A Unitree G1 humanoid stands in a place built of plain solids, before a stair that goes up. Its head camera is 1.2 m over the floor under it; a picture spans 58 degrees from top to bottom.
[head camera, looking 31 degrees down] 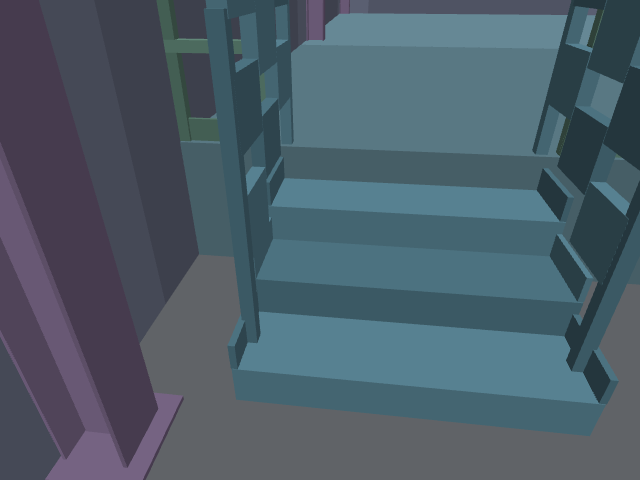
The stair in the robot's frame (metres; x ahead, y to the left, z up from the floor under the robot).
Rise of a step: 0.15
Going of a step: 0.28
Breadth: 1.12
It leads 7 degrees to the right of straight ahead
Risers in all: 4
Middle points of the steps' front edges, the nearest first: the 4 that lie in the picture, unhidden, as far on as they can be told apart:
0.89 -0.27 0.15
1.17 -0.31 0.30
1.45 -0.34 0.44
1.73 -0.38 0.59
